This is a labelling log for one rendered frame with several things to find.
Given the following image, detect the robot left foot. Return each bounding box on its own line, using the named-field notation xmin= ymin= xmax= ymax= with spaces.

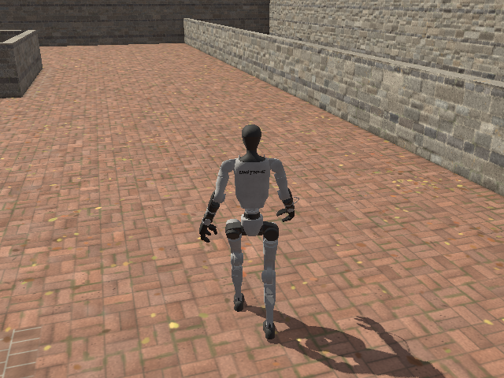
xmin=233 ymin=293 xmax=244 ymax=312

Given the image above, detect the robot right upper arm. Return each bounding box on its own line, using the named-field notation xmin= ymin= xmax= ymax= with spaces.
xmin=268 ymin=158 xmax=291 ymax=200

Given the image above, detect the robot right forearm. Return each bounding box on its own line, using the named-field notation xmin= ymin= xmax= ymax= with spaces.
xmin=282 ymin=188 xmax=295 ymax=213

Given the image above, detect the robot left forearm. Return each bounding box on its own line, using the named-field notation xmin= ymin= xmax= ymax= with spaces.
xmin=202 ymin=191 xmax=220 ymax=226

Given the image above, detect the robot left hand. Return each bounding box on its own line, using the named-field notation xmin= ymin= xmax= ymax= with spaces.
xmin=199 ymin=223 xmax=217 ymax=243

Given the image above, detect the robot left upper arm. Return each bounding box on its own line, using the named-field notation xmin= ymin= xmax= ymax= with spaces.
xmin=213 ymin=159 xmax=235 ymax=203

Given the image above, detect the robot head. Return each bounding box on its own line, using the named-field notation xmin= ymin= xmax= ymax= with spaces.
xmin=239 ymin=124 xmax=265 ymax=162

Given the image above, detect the robot right hand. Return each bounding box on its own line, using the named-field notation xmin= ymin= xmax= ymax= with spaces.
xmin=276 ymin=209 xmax=295 ymax=222

